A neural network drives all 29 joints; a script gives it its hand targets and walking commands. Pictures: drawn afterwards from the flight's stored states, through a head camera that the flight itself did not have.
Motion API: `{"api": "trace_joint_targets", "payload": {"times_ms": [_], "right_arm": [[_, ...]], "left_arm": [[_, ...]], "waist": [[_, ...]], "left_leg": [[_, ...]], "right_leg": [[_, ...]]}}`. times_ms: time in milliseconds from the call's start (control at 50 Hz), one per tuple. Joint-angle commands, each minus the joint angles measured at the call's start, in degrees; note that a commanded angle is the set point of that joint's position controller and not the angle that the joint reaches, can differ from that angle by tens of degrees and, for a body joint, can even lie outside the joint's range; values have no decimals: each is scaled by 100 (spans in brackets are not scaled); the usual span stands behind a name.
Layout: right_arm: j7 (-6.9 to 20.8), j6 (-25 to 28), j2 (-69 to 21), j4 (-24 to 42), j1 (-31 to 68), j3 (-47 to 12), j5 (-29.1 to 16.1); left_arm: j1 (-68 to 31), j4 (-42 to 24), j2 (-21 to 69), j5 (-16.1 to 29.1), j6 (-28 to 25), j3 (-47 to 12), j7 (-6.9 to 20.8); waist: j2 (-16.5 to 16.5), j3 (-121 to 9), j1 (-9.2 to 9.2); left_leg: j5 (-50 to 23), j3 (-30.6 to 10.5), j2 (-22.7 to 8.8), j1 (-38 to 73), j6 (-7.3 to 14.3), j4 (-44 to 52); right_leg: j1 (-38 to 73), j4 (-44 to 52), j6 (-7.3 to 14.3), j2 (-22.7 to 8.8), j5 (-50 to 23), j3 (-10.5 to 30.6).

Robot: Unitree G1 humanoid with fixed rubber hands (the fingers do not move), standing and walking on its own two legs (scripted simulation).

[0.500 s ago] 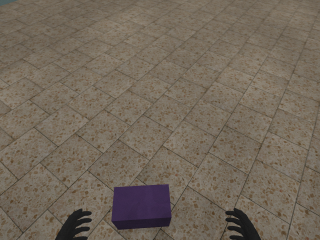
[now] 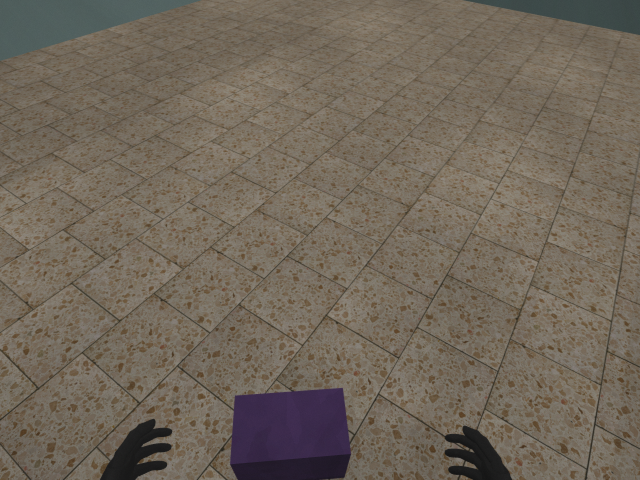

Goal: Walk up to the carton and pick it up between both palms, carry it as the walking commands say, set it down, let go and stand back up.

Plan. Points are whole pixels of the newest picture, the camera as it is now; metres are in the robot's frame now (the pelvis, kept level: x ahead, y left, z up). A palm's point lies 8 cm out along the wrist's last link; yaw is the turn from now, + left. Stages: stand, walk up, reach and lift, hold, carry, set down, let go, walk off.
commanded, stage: stand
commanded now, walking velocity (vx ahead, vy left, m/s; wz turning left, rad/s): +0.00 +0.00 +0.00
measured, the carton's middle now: (291, 438) +0.39 +0.06 -0.66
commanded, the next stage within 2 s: none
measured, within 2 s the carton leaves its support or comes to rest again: neither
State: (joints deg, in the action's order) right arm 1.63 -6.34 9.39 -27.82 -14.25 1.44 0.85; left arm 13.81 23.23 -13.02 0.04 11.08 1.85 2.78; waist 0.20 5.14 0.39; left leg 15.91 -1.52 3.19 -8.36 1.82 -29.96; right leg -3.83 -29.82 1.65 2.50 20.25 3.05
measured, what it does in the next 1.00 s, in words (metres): stands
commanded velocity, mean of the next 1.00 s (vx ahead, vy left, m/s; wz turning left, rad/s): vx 0.00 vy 0.00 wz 0.00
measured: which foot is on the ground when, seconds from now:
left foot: down 0.00-1.00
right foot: down 0.00-1.00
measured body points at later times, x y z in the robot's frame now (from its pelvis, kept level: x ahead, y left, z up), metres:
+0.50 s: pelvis +0.01 +0.02 +0.00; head -0.02 +0.04 +0.45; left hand +0.11 +0.30 -0.11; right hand +0.11 -0.27 -0.10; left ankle +0.01 +0.10 -0.73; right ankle -0.04 -0.10 -0.73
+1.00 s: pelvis -0.02 +0.00 +0.01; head -0.06 +0.02 +0.46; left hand +0.05 +0.30 -0.12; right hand +0.06 -0.29 -0.11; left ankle +0.01 +0.10 -0.73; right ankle -0.04 -0.11 -0.73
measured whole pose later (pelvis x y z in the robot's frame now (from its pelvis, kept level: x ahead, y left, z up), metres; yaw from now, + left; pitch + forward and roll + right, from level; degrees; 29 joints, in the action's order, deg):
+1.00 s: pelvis -0.02 +0.00 +0.01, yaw -1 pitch -4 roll +0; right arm 0.1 0.9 17.7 -60.8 -9.8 2.7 1.1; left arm 16.2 53.4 -20.6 -1.4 -1.5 0.2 -1.2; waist 1.8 -2.2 -0.3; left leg 9.7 -1.7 2.6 -8.1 1.8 -21.9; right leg -4.0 -21.9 1.2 2.6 13.8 3.8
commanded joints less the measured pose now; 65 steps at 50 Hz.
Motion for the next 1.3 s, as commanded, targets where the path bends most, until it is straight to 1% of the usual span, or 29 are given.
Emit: {"api": "trace_joint_targets", "payload": {"times_ms": [0,20,40,80,140,160,180,200,220,240,400,440,460,500,540,600,660,720,760,780,880,940,1000,1060,1140,1160,1180,1260,1280], "right_arm": [[-294,563,1664,-397,154,547,263],[-270,595,1403,-482,258,450,212],[-253,686,1516,-575,247,454,200],[-247,752,1603,-735,634,491,170],[-265,853,1456,-991,536,475,123],[-297,864,1507,-1125,476,485,147],[-260,874,1528,-1171,646,488,140],[-280,866,1552,-1242,558,488,136],[-311,874,1608,-1376,508,534,113],[-289,875,1715,-1387,682,495,148],[-337,847,1795,-1927,543,544,120],[-342,858,1778,-1991,495,497,147],[-309,859,1889,-1992,696,549,131],[-304,871,1890,-2019,817,508,109],[-266,861,1881,-2044,922,493,93],[-267,912,1826,-2260,771,471,91],[-220,891,1806,-2403,916,399,80],[-220,863,1955,-2540,912,473,93],[-243,889,2020,-2665,747,419,106],[-216,900,2012,-2661,937,444,67],[-205,900,1930,-2688,1196,362,40],[-199,878,1892,-2905,815,261,21],[-208,890,2064,-2857,1158,340,30],[-204,911,2115,-3018,1023,306,-40],[-198,883,2011,-3100,987,236,7],[-198,890,2128,-3129,952,290,-46],[-207,882,2144,-3163,907,265,30],[-223,899,2044,-3221,863,195,-44],[-257,894,2098,-3190,1076,190,17]], "left_arm": [[-14,136,-1119,-173,-746,429,-367],[-29,264,-1253,-249,-811,434,-377],[-27,303,-1195,-249,-909,378,-364],[107,504,-1153,-214,-1051,387,-355],[-189,668,-1203,-255,-1107,346,-336],[-123,789,-1319,-217,-1103,377,-337],[-32,848,-1303,-207,-1118,379,-374],[73,964,-1253,-218,-1169,353,-387],[-70,958,-1303,-260,-1167,326,-363],[138,1008,-1274,-227,-1196,325,-403],[270,1539,-1561,-213,-1293,258,-457],[198,1578,-1511,-208,-1269,248,-479],[361,1683,-1565,-216,-1278,263,-497],[291,1765,-1535,-219,-1279,187,-442],[163,1807,-1530,-246,-1300,135,-487],[144,1922,-1536,-185,-1338,137,-450],[25,2053,-1641,-151,-1395,136,-482],[-121,2116,-1767,-228,-1407,180,-456],[-1,2274,-1595,-126,-1405,101,-446],[-75,2266,-1779,-153,-1415,134,-459],[2,2496,-1753,-125,-1379,138,-437],[-78,2656,-1838,-139,-1396,61,-440],[-21,2739,-1696,-111,-1427,35,-399],[-273,2827,-1868,-145,-1400,57,-416],[-121,2977,-1994,-138,-1425,69,-436],[-291,2984,-1945,-129,-1406,27,-423],[-398,2975,-1916,-114,-1394,72,-423],[-368,3148,-1990,-108,-1419,46,-393],[-484,3059,-1752,-83,-1419,13,-385]], "waist": [[84,-810,27],[210,-687,24],[-143,-517,-6],[-31,-573,122],[85,-564,-48],[-374,-693,-73],[-475,-625,-7],[-453,-855,63],[-305,-379,-106],[-358,-813,82],[-69,-973,-67],[-367,-1009,-143],[-461,-860,-1],[-252,-546,-21],[240,-476,-29],[296,-268,-55],[26,-241,-14],[236,-515,-110],[-210,-524,-121],[74,-360,-42],[60,-459,4],[-198,-364,-183],[-186,-439,28],[295,-204,-104],[-186,-369,-76],[74,-333,-109],[-228,-505,-85],[114,-246,-106],[-171,-396,3]], "left_leg": [[-1204,-705,-699,192,-7,540],[-999,-746,-721,-74,-48,697],[-773,-916,-769,-126,-2,795],[-1338,-939,-863,-226,113,780],[-1531,-724,-767,73,-17,696],[-1626,-1151,-971,88,-182,938],[-1439,-1281,-1029,-48,-35,1055],[-1122,-1270,-995,34,51,1011],[-1234,-1311,-997,-114,-111,1216],[-1510,-1092,-1012,199,73,1000],[-3041,-772,-869,840,23,504],[-2681,-742,-855,876,-17,696],[-2272,-994,-920,576,62,821],[-1175,-1018,-891,51,11,1048],[-988,-857,-829,47,1,1011],[-689,-850,-812,-4,62,1142],[-971,-771,-796,43,92,1044],[-1072,-640,-799,409,58,958],[-960,-731,-817,320,75,1145],[-917,-780,-819,205,91,1178],[-42,-978,-921,81,27,1369],[-208,-989,-913,200,41,1437],[-422,-913,-893,43,73,1322],[-643,-921,-894,84,65,1241],[-463,-879,-897,205,72,1330],[-713,-897,-907,208,64,1334],[-784,-827,-879,343,31,1369],[-940,-931,-913,171,35,1381],[-892,-891,-965,196,95,1383]], "right_leg": [[-724,388,-189,-314,-881,263],[-806,317,-197,-327,-763,286],[-884,428,-209,-330,-619,372],[-800,382,-201,-405,-1027,376],[-1040,564,-136,-506,-1129,547],[-960,268,-171,-361,-695,484],[-982,296,-175,-407,-758,457],[-766,397,-157,-433,-734,518],[-1051,386,-132,-422,-818,450],[-857,480,-173,-495,-910,426],[-979,570,-170,-544,-2140,533],[-918,528,-194,-481,-1755,505],[-830,624,-145,-543,-1594,549],[-797,761,-82,-551,-1191,654],[-851,935,-53,-664,-1066,674],[-899,1133,5,-761,-871,850],[-887,1169,-39,-767,-1208,865],[-929,1327,-27,-822,-1230,914],[-650,1337,-31,-810,-1282,858],[-802,1368,-20,-798,-1016,827],[-692,1442,-40,-692,-643,786],[-868,1398,28,-750,-666,868],[-591,1491,-30,-769,-879,838],[-819,1598,32,-841,-901,904],[-677,1577,45,-825,-761,905],[-688,1552,33,-834,-964,895],[-597,1527,28,-821,-1010,956],[-604,1513,-25,-756,-1174,793],[-470,1462,-50,-771,-1147,804]]}}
